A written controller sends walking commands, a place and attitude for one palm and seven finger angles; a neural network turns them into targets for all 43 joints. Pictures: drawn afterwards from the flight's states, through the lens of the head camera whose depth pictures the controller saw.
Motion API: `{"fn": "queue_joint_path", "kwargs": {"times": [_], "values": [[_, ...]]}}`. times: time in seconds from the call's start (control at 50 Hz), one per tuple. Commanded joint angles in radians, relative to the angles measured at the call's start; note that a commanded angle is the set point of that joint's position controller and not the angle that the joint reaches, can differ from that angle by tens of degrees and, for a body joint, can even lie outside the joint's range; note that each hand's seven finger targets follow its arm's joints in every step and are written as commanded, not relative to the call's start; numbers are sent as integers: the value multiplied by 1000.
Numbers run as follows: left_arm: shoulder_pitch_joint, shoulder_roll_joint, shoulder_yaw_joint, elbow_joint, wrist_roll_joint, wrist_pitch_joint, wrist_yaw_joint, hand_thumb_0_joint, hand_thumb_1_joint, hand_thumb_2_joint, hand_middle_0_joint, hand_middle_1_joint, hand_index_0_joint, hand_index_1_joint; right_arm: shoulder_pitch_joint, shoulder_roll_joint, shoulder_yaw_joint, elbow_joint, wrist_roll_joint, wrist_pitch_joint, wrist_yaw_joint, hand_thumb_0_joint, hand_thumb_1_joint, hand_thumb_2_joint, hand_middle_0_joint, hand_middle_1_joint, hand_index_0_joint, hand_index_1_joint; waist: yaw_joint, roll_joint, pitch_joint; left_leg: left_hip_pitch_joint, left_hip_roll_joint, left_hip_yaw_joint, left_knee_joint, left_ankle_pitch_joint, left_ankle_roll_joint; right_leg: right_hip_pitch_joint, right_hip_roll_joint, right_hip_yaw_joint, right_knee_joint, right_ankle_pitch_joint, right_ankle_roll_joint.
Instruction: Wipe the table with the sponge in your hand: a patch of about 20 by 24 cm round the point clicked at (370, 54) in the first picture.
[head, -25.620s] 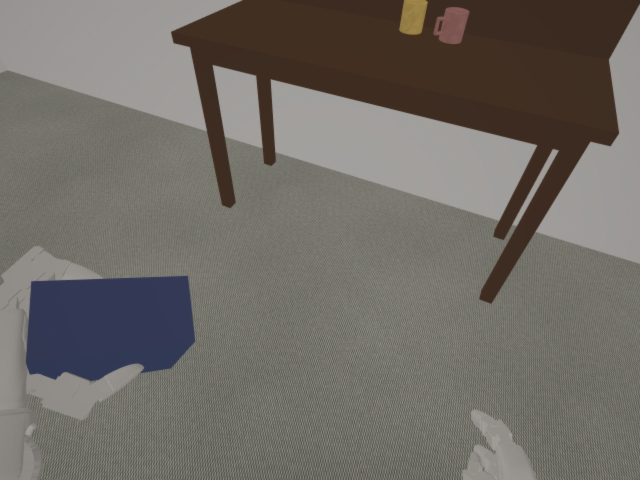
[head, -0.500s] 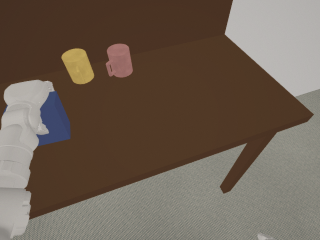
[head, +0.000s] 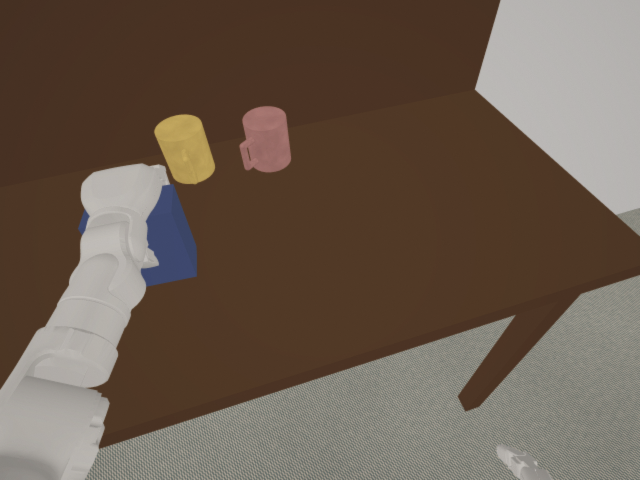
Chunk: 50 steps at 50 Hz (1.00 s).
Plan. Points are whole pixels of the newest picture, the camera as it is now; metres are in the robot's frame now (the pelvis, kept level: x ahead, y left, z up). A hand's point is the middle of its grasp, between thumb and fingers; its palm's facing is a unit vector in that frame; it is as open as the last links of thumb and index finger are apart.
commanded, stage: slide across to the middle lane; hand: left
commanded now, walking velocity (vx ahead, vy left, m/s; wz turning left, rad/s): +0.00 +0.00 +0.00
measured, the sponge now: (150, 249) +0.40 +0.28 +0.05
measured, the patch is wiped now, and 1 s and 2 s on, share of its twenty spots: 0.55 0.70 0.80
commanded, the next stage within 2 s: wipe back along the middle lane in 0.22 s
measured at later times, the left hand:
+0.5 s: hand (173, 220) +0.41 +0.24 +0.10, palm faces -0.02 -0.03 -1.00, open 10.6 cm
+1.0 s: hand (180, 251) +0.36 +0.21 +0.10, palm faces +0.03 -0.04 -1.00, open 10.6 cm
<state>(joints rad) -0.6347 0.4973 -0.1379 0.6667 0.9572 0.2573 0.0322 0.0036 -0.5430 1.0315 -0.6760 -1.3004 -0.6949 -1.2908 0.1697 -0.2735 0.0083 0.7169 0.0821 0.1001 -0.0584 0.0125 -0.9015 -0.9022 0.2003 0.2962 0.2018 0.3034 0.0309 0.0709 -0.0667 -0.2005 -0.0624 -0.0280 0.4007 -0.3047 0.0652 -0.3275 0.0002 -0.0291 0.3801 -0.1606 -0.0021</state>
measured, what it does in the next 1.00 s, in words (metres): stands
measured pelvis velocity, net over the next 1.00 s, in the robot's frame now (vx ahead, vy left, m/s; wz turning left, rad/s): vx -0.01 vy -0.02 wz -0.03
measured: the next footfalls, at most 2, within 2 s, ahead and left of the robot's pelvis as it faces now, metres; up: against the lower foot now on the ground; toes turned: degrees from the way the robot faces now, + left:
none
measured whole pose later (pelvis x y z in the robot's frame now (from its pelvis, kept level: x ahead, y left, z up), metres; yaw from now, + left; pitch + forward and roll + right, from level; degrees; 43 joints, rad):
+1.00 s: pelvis -0.01 -0.02 +0.00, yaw -2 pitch +2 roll +0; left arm -0.43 0.38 -0.22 0.38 0.96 0.48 0.06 0.00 -0.53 1.03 -0.66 -1.31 -0.68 -1.30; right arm 0.07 -0.28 0.04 0.66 0.09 0.15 -0.04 0.01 -0.90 -0.90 0.20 0.30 0.20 0.30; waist 0.06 0.08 -0.07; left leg -0.13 -0.04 -0.01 0.40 -0.31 0.04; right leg -0.29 0.03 -0.01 0.41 -0.17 -0.03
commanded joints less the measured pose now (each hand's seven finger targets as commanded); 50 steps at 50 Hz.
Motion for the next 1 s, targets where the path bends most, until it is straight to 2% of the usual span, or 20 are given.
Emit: {"fn": "queue_joint_path", "kwargs": {"times": [0.0,0.06,0.1,0.16,0.2,0.26,0.28,0.32,0.36,0.42,0.46,0.5,0.66,0.68,0.76,0.78,0.86,0.9,0.96,0.98], "values": [[-419,163,33,-181,28,22,8,0,100,1300,-1200,-1600,-1200,-1600,-57,-143,-38,-122,-6,-27,-11,0,-900,-900,200,300,200,300,-21,-37,-299,78,62,-38,-7,596,-92,195,11,0,27,286,-78],[-410,165,50,-203,28,43,10,0,100,1300,-1200,-1600,-1200,-1600,-78,-140,-34,-133,-8,-20,-8,0,-900,-900,200,300,200,300,-7,-21,-318,91,65,-41,0,652,-100,205,13,4,31,312,-83],[-438,114,4,-191,30,58,10,0,100,1300,-1200,-1600,-1200,-1600,-76,-135,-31,-126,-9,-16,-8,0,-900,-900,200,300,200,300,-22,-50,-312,88,65,-36,6,643,-98,201,11,-2,36,324,-79],[-430,165,54,-198,26,79,14,0,100,1300,-1200,-1600,-1200,-1600,-97,-139,-27,-131,-10,-11,-9,0,-900,-900,200,300,200,300,-5,-42,-334,77,59,-25,0,628,-94,240,10,9,35,353,-84],[-460,92,-11,-196,23,87,10,0,100,1300,-1200,-1600,-1200,-1600,-95,-132,-25,-127,-8,-11,-10,0,-900,-900,200,300,200,300,-22,-63,-326,70,56,-19,7,620,-89,241,6,1,42,372,-81],[-428,133,31,-210,18,96,6,0,100,1300,-1200,-1600,-1200,-1600,-107,-136,-25,-134,-9,-8,-11,0,-900,-900,200,300,200,300,-9,-59,-349,70,56,-18,4,631,-88,271,7,13,40,401,-84],[-447,100,-3,-223,20,94,4,0,100,1300,-1200,-1600,-1200,-1600,-103,-132,-25,-131,-9,-9,-11,0,-900,-900,200,300,200,300,-18,-46,-359,75,54,-15,11,640,-87,271,4,8,48,408,-81],[-365,65,-14,-207,17,103,0,0,100,1300,-1200,-1600,-1200,-1600,-101,-132,-29,-133,-9,-6,-4,0,-900,-900,200,300,200,300,-8,-50,-336,75,56,-16,15,659,-83,262,5,4,49,415,-80],[-325,100,25,-206,12,109,-2,0,100,1300,-1200,-1600,-1200,-1600,-114,-139,-26,-140,-8,0,-3,0,-900,-900,200,300,200,300,1,-78,-319,50,55,-15,-1,607,-79,275,8,11,40,398,-83],[-277,41,-21,-247,7,119,-1,0,100,1300,-1200,-1600,-1200,-1600,-123,-134,-29,-150,-6,1,3,0,-900,-900,200,300,200,300,4,-77,-325,54,54,-14,3,606,-73,280,4,7,49,398,-77],[-242,84,23,-283,5,128,6,0,100,1300,-1200,-1600,-1200,-1600,-141,-138,-27,-157,-6,4,6,0,-900,-900,200,300,200,300,19,-68,-324,46,53,-15,-7,594,-75,296,7,16,46,393,-83],[-213,12,-35,-304,-1,142,6,0,100,1300,-1200,-1600,-1200,-1600,-149,-131,-28,-161,-2,3,12,0,-900,-900,200,300,200,300,12,-78,-297,48,55,-16,-7,589,-73,278,6,6,47,374,-77],[-154,49,-5,-315,0,212,14,0,100,1300,-1200,-1600,-1200,-1600,-208,-136,-16,-172,5,10,7,0,-900,-900,200,300,200,300,30,-108,-243,9,41,2,-46,399,-48,290,7,29,23,275,-79],[-173,0,-54,-324,-3,214,9,0,100,1300,-1200,-1600,-1200,-1600,-206,-129,-14,-175,7,8,6,0,-900,-900,200,300,200,300,16,-112,-246,10,39,8,-44,390,-44,291,3,21,25,270,-74],[-109,42,-10,-307,3,226,6,0,100,1300,-1200,-1600,-1200,-1600,-222,-133,-9,-182,7,13,7,0,-900,-900,200,300,200,300,32,-113,-216,-2,40,6,-51,362,-41,280,8,36,19,245,-79],[-123,1,-48,-322,0,225,2,0,100,1300,-1200,-1600,-1200,-1600,-219,-128,-9,-187,8,11,7,0,-900,-900,200,300,200,300,21,-128,-221,-6,38,13,-45,356,-36,289,3,26,24,252,-73],[-14,55,18,-340,-4,222,7,0,100,1300,-1200,-1600,-1200,-1600,-234,-130,-8,-199,7,11,10,0,-900,-900,200,300,200,300,44,-115,-212,-16,35,12,-47,340,-33,300,8,54,20,250,-78],[-9,-1,-34,-354,-6,224,2,0,100,1300,-1200,-1600,-1200,-1600,-237,-124,-6,-204,12,12,11,0,-900,-900,200,300,200,300,31,-132,-189,-21,37,17,-48,323,-33,283,6,39,20,228,-71],[9,15,-17,-378,-3,237,3,0,100,1300,-1200,-1600,-1200,-1600,-253,-127,-5,-208,12,13,14,0,-900,-900,200,300,200,300,38,-105,-182,-18,35,12,-49,306,-35,265,12,56,18,199,-77],[18,-39,-66,-393,-7,242,0,0,100,1300,-1200,-1600,-1200,-1600,-256,-118,-5,-217,14,11,16,0,-900,-900,200,300,200,300,33,-101,-183,-15,34,18,-44,303,-33,266,7,40,21,193,-73]]}}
